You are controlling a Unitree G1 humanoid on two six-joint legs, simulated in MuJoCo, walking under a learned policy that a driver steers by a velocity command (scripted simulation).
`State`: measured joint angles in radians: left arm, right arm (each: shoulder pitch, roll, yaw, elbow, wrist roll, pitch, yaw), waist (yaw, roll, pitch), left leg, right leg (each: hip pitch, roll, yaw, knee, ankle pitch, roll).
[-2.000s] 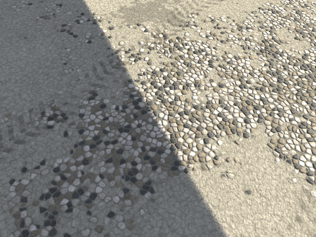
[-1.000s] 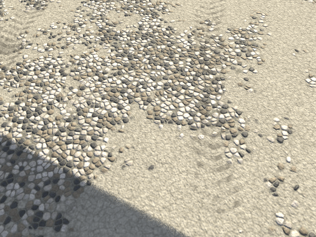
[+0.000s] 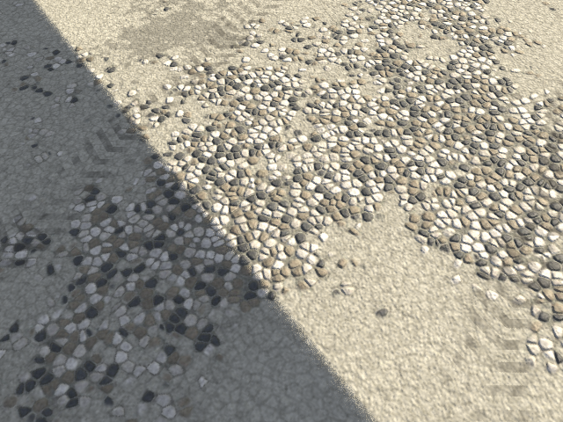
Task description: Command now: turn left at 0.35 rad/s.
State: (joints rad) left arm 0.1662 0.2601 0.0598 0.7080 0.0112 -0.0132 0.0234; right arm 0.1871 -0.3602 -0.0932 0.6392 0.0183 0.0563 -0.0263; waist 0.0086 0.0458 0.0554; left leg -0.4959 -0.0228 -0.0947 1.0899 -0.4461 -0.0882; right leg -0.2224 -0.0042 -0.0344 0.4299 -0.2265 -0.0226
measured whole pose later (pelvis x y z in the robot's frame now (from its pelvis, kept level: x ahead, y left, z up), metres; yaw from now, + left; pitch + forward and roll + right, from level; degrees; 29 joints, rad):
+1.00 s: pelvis +0.00 -0.01 +0.00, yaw -23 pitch +1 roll +2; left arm 0.17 0.30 0.05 0.63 0.00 0.03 0.03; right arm 0.13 -0.31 -0.08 0.71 0.00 0.02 -0.04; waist 0.01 0.02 0.05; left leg -0.45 0.01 -0.08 0.85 -0.35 -0.10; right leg -0.27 0.08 0.12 0.46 -0.20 -0.07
